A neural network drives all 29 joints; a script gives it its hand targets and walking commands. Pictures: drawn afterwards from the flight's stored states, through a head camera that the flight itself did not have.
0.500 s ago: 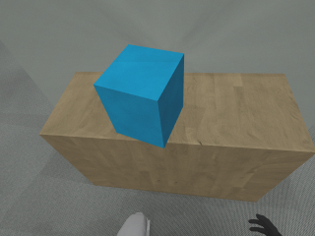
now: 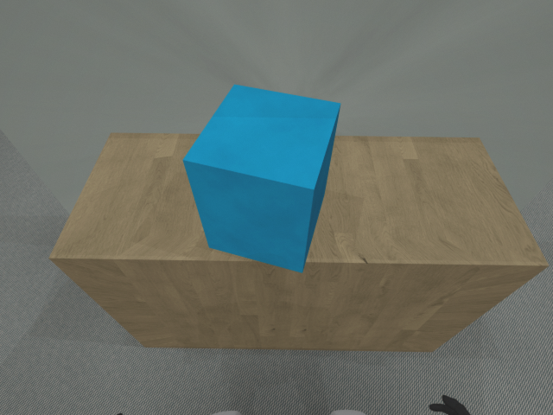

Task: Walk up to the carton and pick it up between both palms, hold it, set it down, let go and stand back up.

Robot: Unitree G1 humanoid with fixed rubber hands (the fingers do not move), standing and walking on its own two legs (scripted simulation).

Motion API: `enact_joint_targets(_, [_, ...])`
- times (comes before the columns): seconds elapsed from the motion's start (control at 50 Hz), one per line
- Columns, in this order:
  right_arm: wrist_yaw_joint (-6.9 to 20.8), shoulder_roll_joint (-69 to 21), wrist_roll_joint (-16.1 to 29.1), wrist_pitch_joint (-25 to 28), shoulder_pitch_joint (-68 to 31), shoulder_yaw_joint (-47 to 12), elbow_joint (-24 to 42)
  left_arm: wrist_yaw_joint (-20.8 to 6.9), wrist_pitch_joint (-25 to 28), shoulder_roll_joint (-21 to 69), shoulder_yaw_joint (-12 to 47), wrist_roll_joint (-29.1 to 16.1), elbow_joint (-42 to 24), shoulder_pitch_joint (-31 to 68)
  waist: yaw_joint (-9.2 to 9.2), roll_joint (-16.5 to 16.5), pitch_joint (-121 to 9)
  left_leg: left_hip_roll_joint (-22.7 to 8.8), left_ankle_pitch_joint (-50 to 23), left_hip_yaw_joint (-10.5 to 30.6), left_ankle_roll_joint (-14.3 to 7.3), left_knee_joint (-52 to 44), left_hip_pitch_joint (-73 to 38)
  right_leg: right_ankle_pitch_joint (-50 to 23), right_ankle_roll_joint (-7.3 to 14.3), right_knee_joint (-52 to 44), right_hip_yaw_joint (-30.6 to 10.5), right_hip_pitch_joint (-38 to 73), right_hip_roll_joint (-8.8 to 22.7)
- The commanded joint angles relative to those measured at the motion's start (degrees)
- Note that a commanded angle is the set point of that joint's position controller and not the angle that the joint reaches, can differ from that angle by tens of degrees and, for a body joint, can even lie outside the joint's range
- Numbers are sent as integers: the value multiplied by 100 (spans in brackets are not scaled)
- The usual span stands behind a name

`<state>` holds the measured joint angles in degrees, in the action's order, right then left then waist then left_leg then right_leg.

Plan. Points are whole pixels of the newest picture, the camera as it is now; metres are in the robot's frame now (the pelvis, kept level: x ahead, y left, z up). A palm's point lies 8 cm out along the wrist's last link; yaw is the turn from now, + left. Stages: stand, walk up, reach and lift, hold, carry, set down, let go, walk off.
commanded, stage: walk up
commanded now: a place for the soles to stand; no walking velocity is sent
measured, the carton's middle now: (269, 181) +0.51 +0.03 +0.00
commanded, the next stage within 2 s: none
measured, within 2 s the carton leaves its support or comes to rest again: neither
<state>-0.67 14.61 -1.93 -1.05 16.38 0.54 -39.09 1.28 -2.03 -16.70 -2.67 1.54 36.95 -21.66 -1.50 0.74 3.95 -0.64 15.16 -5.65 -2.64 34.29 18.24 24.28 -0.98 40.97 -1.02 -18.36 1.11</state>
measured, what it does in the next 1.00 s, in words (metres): steps on the spot: right foot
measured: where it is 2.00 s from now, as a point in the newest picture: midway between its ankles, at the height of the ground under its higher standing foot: outside the picture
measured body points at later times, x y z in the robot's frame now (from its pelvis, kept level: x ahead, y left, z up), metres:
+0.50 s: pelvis +0.01 -0.03 +0.01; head +0.02 -0.03 +0.45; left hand +0.13 +0.22 -0.10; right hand +0.09 -0.31 -0.11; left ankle +0.04 +0.09 -0.73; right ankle +0.01 -0.13 -0.73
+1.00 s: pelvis +0.02 -0.01 +0.00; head +0.03 -0.03 +0.45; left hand +0.13 +0.26 -0.09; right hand +0.07 -0.31 -0.11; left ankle +0.03 +0.11 -0.68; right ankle +0.00 -0.13 -0.73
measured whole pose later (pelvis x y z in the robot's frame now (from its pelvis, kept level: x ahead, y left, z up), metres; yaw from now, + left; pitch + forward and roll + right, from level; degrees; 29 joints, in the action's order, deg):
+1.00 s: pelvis +0.02 -0.01 +0.00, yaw -12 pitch +0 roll +2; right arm 2.0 21.1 -4.1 -4.3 16.7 1.8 -37.7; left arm 2.8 0.6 -15.6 -1.8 3.8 36.6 -24.3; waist 2.3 -1.3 1.6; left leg -2.0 29.0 -5.2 0.3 53.7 22.8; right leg 18.1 2.5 34.6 -11.5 -16.5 -3.7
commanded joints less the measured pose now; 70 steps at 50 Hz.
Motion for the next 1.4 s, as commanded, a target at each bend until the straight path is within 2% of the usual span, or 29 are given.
enact_joint_targets(0.0, [43,887,195,76,-31,136,507,-52,256,-612,-161,-31,-251,-370,209,-70,-576,-1078,-181,874,-33,-721,335,-1759,426,-1433,-765,1089,447])
enact_joint_targets(0.02, [66,730,219,87,97,81,520,-70,268,-790,-192,-53,-264,-171,84,276,-563,-744,314,610,129,-632,153,-1491,602,-1564,-1300,714,774])
enact_joint_targets(0.04, [59,650,213,56,135,95,444,-104,262,-848,-180,-177,-246,87,-24,385,-471,-450,578,440,206,-592,-582,-769,734,-1725,-1397,-155,852])
enact_joint_targets(0.08, [69,798,142,46,36,142,387,-161,260,-632,-116,-238,-259,199,-11,432,-164,-534,439,568,135,-749,-1036,-77,576,-1875,-1118,-788,561])
enact_joint_targets(0.12, [75,913,143,115,-31,166,372,-153,281,-559,-67,-206,-282,14,66,309,-171,-692,304,618,43,-906,-847,-463,415,-1659,-917,-558,354])
enact_joint_targets(0.18, [64,849,133,170,3,121,366,-159,319,-599,-70,-183,-233,-112,88,204,-165,-742,179,535,-7,-947,-676,-1115,409,-1509,-965,-310,363])
enact_joint_targets(0.3, [71,844,128,153,-46,109,370,-139,349,-709,-65,-183,-278,-69,101,111,-294,-663,13,310,27,-806,-890,-1367,462,-1589,-1207,-399,377])
enact_joint_targets(0.46, [61,935,126,147,-38,104,375,-129,345,-701,-40,-154,-355,28,121,51,-559,-815,-385,213,-17,-716,-1052,-2010,441,-1321,-1183,-244,224])
enact_joint_targets(0.82, [44,1097,117,43,-74,151,409,-111,277,-771,-87,-147,-505,75,132,132,-457,-978,-122,51,-115,-593,-1167,-1772,417,-1093,-1383,-601,-67])
enact_joint_targets(0.84, [170,1392,-218,-75,-42,283,450,19,320,-976,-371,124,-322,-1001,455,-109,-494,-648,1916,-260,-73,439,-206,923,833,-1520,-2287,293,407])
enact_joint_targets(0.86, [249,1153,-247,-170,-304,252,681,112,317,-1437,-527,194,-228,-1298,707,531,-15,-90,2284,-112,166,1548,1449,2286,1375,-2405,-3954,878,1102])
enact_joint_targets(0.88, [285,1104,-310,-263,-379,274,799,223,291,-1546,-555,274,-190,-1240,733,434,415,-325,2068,501,257,2305,2435,2655,1730,-2675,-4799,1001,1646])
enact_joint_targets(0.92, [319,1102,-280,-300,-136,284,757,362,317,-1352,-471,333,-240,-973,551,55,554,-573,1439,826,345,2636,2784,1666,1677,-2464,-4431,1090,1722])
enact_joint_targets(0.96, [324,1004,-225,-268,153,316,688,394,371,-1159,-421,346,-344,-455,266,111,314,-621,949,952,416,2763,2505,684,1407,-2232,-3428,1085,1386])
enact_joint_targets(1.0, [378,929,-177,-267,267,350,646,325,402,-1006,-416,288,-394,-134,199,646,99,-480,543,816,529,2716,2071,71,1209,-2160,-2614,999,882])
enact_joint_targets(1.06, [418,850,-90,-298,4,390,803,225,437,-982,-424,213,-332,-134,325,1191,184,-517,287,757,618,2234,1556,-260,1164,-2251,-2094,405,653])
enact_joint_targets(1.12, [355,784,6,-222,186,427,745,111,373,-1050,-442,154,-476,205,206,1696,225,-490,227,567,522,1100,371,-345,930,-1966,-1420,-403,380])
enact_joint_targets(1.14, [290,815,41,-162,439,450,610,70,348,-1019,-420,151,-525,307,123,1670,40,-379,108,347,515,788,-121,-638,838,-1598,-1312,-425,293])
enact_joint_targets(1.16, [213,863,65,-91,836,493,443,30,322,-983,-368,130,-576,432,-85,1508,-228,-265,-317,138,495,359,-792,-928,743,-1030,-1244,-544,254])
enact_joint_targets(1.18, [121,974,68,-11,1331,546,229,4,289,-869,-290,120,-607,402,-281,1024,-526,-115,-789,-33,485,-51,-1614,-1092,611,-218,-1186,-736,138])
enact_joint_targets(1.2, [32,1162,34,65,1592,569,91,-14,264,-574,-195,99,-539,-97,-233,257,-835,-48,-979,10,494,-304,-1998,-840,416,638,-1030,-700,-139])
enact_joint_targets(1.22, [-2,1368,12,137,1668,564,83,-31,229,-250,-98,79,-480,-502,-230,-519,-958,-362,-842,368,415,-313,-2197,-174,267,1302,-770,-956,-487])
enact_joint_targets(1.24, [-17,1641,-71,159,1558,553,315,-9,204,-84,-28,56,-632,-622,-161,-1435,-840,-1370,-529,2028,17,-758,-1774,1142,81,1955,-747,-1461,-668])
enact_joint_targets(1.26, [-39,1905,-39,111,938,590,557,72,80,-319,-99,3,-699,-934,235,-1488,-705,-2342,303,3634,-578,-1713,-664,1428,-51,2365,-856,-1136,-449])
enact_joint_targets(1.28, [-40,1974,46,63,413,624,671,146,-46,-620,-160,29,-611,-794,307,-1473,-288,-2641,1767,4279,-1006,-2390,155,1340,-61,2578,-840,-985,-124])
enact_joint_targets(1.3, [-17,1696,112,60,200,536,644,159,-100,-809,-209,66,-521,-521,310,-1351,335,-2371,2248,4007,-977,-2528,583,989,-78,2608,-834,-1046,-10])
enact_joint_targets(1.34, [-34,1169,30,122,368,381,547,100,-89,-881,-221,57,-282,-217,240,-1027,713,-1645,850,2671,-485,-1917,450,430,-91,2229,-751,-1048,138])
enact_joint_targets(1.36, [-43,1062,10,154,460,350,497,73,-78,-849,-205,25,-237,-169,213,-1033,671,-1410,161,2169,-329,-1680,384,331,-82,1998,-708,-920,164])
enact_joint_targets(1.38, [-59,1009,-10,185,590,353,432,27,-90,-773,-181,35,-192,-154,205,-1005,529,-1270,-48,1972,-280,-1595,195,184,-96,1995,-622,-849,167])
